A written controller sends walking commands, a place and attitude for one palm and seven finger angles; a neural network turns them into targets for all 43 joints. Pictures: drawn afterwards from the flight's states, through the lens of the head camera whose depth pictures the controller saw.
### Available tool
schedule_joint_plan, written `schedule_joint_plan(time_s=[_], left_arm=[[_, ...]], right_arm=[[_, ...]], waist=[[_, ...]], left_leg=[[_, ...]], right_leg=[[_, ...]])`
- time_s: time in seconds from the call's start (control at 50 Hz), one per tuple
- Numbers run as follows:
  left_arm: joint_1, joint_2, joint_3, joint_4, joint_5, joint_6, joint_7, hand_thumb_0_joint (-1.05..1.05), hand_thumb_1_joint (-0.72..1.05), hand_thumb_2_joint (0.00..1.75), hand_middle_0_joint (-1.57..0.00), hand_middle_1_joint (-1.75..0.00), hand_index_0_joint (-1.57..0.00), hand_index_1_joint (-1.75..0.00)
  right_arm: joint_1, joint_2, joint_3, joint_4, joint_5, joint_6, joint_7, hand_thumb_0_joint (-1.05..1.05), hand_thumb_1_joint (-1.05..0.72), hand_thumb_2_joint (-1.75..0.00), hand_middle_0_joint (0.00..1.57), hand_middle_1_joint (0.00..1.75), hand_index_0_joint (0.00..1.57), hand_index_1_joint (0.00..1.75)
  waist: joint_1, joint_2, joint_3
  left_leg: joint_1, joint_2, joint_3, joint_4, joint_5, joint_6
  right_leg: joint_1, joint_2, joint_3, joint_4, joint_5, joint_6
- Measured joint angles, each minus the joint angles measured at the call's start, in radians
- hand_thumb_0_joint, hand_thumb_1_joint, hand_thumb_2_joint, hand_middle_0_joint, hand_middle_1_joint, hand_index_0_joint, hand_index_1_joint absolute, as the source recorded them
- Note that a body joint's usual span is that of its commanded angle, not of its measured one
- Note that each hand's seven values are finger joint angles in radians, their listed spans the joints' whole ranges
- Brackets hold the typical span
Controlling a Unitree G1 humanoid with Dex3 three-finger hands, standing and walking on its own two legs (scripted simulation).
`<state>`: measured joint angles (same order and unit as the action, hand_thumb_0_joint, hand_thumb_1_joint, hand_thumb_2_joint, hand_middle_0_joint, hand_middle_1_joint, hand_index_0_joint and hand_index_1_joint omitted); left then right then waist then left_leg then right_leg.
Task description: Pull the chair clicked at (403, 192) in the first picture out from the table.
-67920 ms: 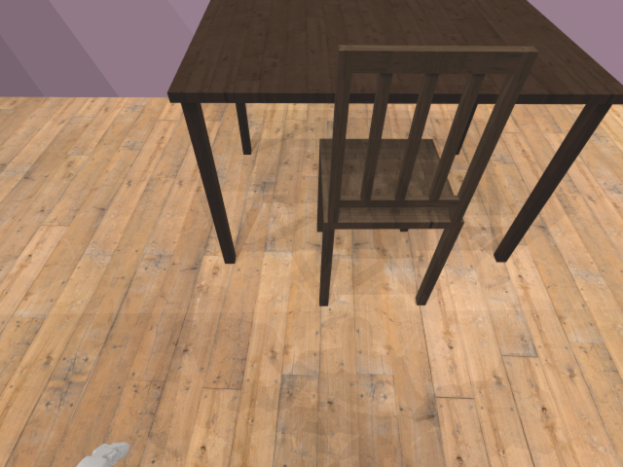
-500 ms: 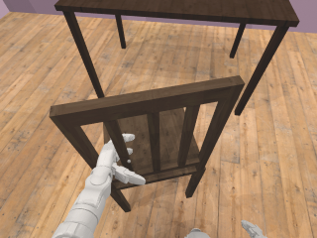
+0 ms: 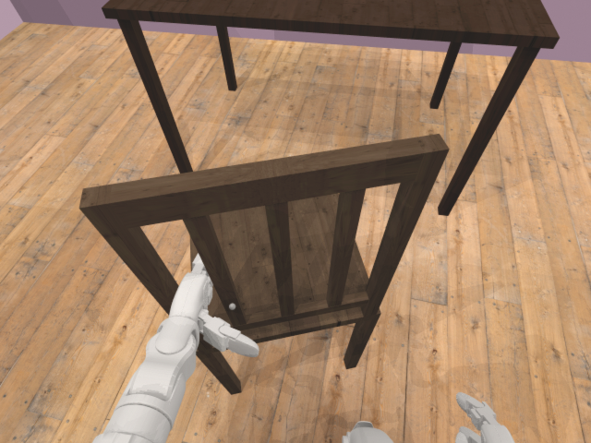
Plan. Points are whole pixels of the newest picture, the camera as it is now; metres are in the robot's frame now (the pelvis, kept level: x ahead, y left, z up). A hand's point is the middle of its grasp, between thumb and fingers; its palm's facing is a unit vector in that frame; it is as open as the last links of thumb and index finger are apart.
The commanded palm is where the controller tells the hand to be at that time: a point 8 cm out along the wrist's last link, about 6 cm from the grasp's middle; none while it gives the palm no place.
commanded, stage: draw the fingers out of the gap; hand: left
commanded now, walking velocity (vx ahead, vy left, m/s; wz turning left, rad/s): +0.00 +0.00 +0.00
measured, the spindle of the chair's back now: (282, 268) +0.37 +0.02 -0.02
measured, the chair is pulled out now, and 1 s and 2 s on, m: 0.55 0.55 0.55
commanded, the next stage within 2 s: draw the hand back to the body in 0.58 s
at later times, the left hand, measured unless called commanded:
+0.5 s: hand (224, 371) +0.23 +0.10 -0.04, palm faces -0.12 -0.99 -0.11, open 17.5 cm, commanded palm +0.21 +0.15 -0.02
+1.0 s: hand (166, 379) +0.20 +0.15 +0.04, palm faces +0.01 -1.00 -0.04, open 17.5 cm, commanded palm +0.16 +0.20 +0.04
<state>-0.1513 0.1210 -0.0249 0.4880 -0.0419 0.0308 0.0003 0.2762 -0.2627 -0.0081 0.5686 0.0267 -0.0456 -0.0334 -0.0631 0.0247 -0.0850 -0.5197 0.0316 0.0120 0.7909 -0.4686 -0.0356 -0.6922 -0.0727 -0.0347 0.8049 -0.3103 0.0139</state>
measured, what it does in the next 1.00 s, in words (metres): stands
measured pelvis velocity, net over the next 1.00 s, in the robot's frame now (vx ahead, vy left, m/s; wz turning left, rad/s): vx -0.01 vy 0.01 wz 0.04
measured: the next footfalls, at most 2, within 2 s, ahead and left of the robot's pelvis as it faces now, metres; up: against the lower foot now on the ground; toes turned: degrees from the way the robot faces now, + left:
none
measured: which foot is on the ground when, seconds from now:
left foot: down 0.00-1.00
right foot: down 0.00-1.00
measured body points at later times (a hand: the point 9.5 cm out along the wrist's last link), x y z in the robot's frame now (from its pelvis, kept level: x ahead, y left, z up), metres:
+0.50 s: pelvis +0.00 +0.01 -0.01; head +0.04 -0.01 +0.44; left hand +0.23 +0.15 -0.03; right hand +0.19 -0.22 -0.09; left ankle -0.05 +0.14 -0.70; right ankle +0.05 -0.13 -0.70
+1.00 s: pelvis -0.01 +0.01 -0.04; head +0.05 +0.01 +0.40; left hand +0.19 +0.20 +0.05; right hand +0.19 -0.21 -0.12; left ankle -0.05 +0.14 -0.70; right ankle +0.05 -0.13 -0.70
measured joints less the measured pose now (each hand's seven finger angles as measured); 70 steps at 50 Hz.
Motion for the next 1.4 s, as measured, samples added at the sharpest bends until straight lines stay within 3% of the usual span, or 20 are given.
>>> schedule_joint_plan(time_s=[0.18,0.32,0.46,0.72,0.74,0.82,0.94,0.98,1.06,1.12,1.22,1.3,1.4], left_arm=[[0.22,0.004,-0.071,-0.192,0.004,0.021,0.012,-0.01,-0.53,0.2,-0.01,0.0,-0.01,0.0],[0.286,0.004,-0.123,-0.289,0.019,0.035,0.021,-0.01,-0.54,0.2,-0.01,0.0,0.0,0.0],[0.348,0.002,-0.151,-0.37,0.028,0.09,0.022,-0.01,-0.54,0.2,-0.01,0.0,-0.01,0.0],[0.616,0.022,-0.171,-0.609,0.049,0.116,0.025,-0.01,-0.53,0.2,0.0,0.0,0.0,0.0],[0.637,0.021,-0.168,-0.628,0.02,0.098,0.024,-0.01,-0.54,0.2,0.0,0.0,-0.01,0.0],[0.676,0.017,-0.132,-0.702,-0.057,-0.073,0.015,-0.01,-0.54,0.2,0.0,0.0,-0.01,0.0],[0.637,0.026,-0.035,-0.754,-0.082,-0.359,-0.019,-0.01,-0.54,0.2,0.0,0.0,0.0,0.0],[0.628,0.027,-0.019,-0.752,-0.084,-0.393,-0.053,-0.01,-0.54,0.2,0.0,0.0,0.0,0.0],[0.67,0.051,-0.027,-0.77,-0.097,-0.291,-0.117,-0.01,-0.54,0.2,0.0,0.0,0.0,0.0],[0.726,0.089,-0.015,-0.823,-0.123,-0.219,-0.119,-0.01,-0.54,0.2,0.0,0.0,0.0,0.0],[0.757,0.113,0.085,-0.904,-0.18,-0.248,-0.089,-0.02,-0.51,0.22,-0.01,-0.01,-0.01,-0.01],[0.736,0.128,0.1,-0.917,-0.068,-0.157,0.04,-0.01,-0.43,0.25,-0.02,-0.02,-0.02,-0.02],[0.768,0.129,0.076,-0.894,-0.015,-0.058,0.122,-0.01,-0.29,0.32,-0.03,-0.05,-0.04,-0.05]], right_arm=[[-0.012,0.005,0.006,-0.034,0.003,-0.012,-0.01,0.01,-0.91,-0.9,0.2,0.3,0.2,0.3],[-0.042,0.009,0.023,-0.051,0.002,-0.038,-0.02,0.01,-0.91,-0.9,0.2,0.3,0.2,0.3],[-0.053,0.015,0.035,-0.093,0.001,-0.04,-0.021,0.01,-0.91,-0.9,0.2,0.3,0.2,0.3],[-0.014,0.019,0.036,-0.149,0.0,-0.04,-0.028,0.01,-0.91,-0.9,0.2,0.3,0.2,0.3],[-0.015,0.02,0.036,-0.149,-0.001,-0.049,-0.032,0.01,-0.91,-0.9,0.2,0.3,0.2,0.3],[-0.022,0.032,0.025,-0.121,-0.005,-0.101,-0.042,0.01,-0.91,-0.9,0.2,0.3,0.2,0.3],[-0.051,0.051,0.008,-0.067,-0.003,-0.135,-0.012,0.01,-0.91,-0.9,0.2,0.3,0.2,0.3],[-0.064,0.054,0.006,-0.062,0.002,-0.123,0.001,0.01,-0.91,-0.9,0.2,0.3,0.2,0.3],[-0.066,0.056,0.014,-0.084,0.019,-0.083,-0.004,0.01,-0.91,-0.9,0.2,0.3,0.2,0.3],[-0.051,0.061,0.021,-0.1,0.027,-0.077,-0.026,0.02,-0.91,-0.9,0.2,0.3,0.2,0.3],[-0.03,0.062,0.021,-0.085,0.035,-0.108,-0.048,0.02,-0.91,-0.9,0.2,0.3,0.2,0.3],[-0.021,0.052,0.018,-0.079,0.024,-0.072,-0.059,0.01,-0.91,-0.9,0.2,0.3,0.2,0.3],[-0.025,0.045,0.019,-0.07,0.012,-0.047,-0.071,0.01,-0.91,-0.9,0.2,0.3,0.2,0.3]], waist=[[0.02,0.009,0.0],[0.031,0.01,-0.003],[0.031,0.009,-0.011],[0.035,0.009,-0.035],[0.034,0.009,-0.036],[0.047,-0.006,-0.035],[0.064,-0.006,-0.052],[0.067,0.001,-0.047],[0.066,0.021,-0.031],[0.064,0.029,-0.029],[0.071,0.03,-0.035],[0.083,0.028,-0.022],[0.082,0.035,0.001]], left_leg=[[0.003,-0.007,-0.014,0.023,-0.014,0.003],[-0.012,-0.015,-0.031,0.063,-0.029,0.006],[-0.027,-0.018,-0.034,0.092,-0.044,0.009],[-0.054,-0.017,-0.044,0.145,-0.08,0.012],[-0.062,-0.017,-0.046,0.153,-0.083,0.012],[-0.109,-0.016,-0.053,0.206,-0.102,0.01],[-0.192,-0.014,-0.061,0.296,-0.134,0.007],[-0.206,-0.012,-0.057,0.319,-0.144,0.009],[-0.176,-0.013,-0.047,0.305,-0.142,0.015],[-0.131,-0.014,-0.043,0.263,-0.129,0.018],[-0.068,-0.01,-0.056,0.198,-0.104,0.015],[0.021,-0.013,-0.06,0.123,-0.078,0.014],[0.142,-0.014,-0.055,0.02,-0.042,0.018]], right_leg=[[0.011,-0.01,-0.011,0.021,-0.018,0.004],[0.009,-0.021,-0.025,0.049,-0.033,0.007],[-0.003,-0.026,-0.026,0.074,-0.045,0.01],[-0.022,-0.027,-0.033,0.114,-0.075,0.015],[-0.028,-0.028,-0.035,0.12,-0.078,0.015],[-0.069,-0.028,-0.039,0.161,-0.091,0.014],[-0.147,-0.028,-0.041,0.234,-0.112,0.012],[-0.162,-0.026,-0.036,0.254,-0.117,0.014],[-0.136,-0.025,-0.027,0.241,-0.113,0.021],[-0.093,-0.025,-0.025,0.205,-0.103,0.022],[-0.019,-0.021,-0.043,0.136,-0.084,0.02],[0.073,-0.023,-0.051,0.068,-0.066,0.022],[0.189,-0.021,-0.053,-0.022,-0.039,0.025]])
